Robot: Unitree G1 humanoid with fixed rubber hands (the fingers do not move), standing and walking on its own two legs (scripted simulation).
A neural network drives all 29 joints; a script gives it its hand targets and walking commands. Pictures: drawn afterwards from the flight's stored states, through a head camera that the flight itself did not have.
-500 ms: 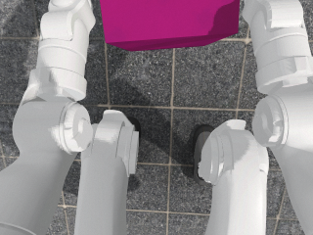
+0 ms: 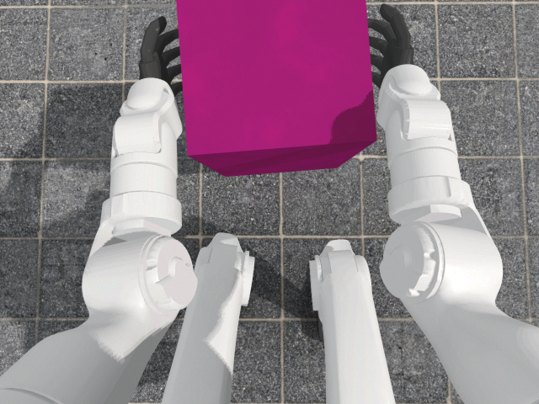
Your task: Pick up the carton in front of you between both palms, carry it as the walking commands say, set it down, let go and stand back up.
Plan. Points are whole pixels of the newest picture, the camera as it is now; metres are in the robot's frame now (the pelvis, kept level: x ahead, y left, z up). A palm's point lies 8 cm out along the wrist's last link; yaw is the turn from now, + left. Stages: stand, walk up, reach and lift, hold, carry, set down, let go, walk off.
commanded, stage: reach and lift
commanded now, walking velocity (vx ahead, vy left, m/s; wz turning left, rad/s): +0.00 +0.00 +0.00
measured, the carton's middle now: (275, 96) +0.53 +0.02 -0.14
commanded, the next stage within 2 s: none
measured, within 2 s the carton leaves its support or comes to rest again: neither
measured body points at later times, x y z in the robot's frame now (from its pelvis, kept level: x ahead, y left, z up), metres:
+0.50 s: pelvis +0.04 +0.00 +0.12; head +0.24 +0.00 +0.53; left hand +0.49 +0.16 +0.08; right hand +0.50 -0.14 +0.07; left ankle +0.13 +0.14 -0.44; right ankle +0.12 -0.13 -0.44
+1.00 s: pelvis +0.09 +0.00 +0.26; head +0.17 +0.00 +0.70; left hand +0.44 +0.16 +0.23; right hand +0.45 -0.14 +0.23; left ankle +0.13 +0.14 -0.44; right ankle +0.12 -0.13 -0.44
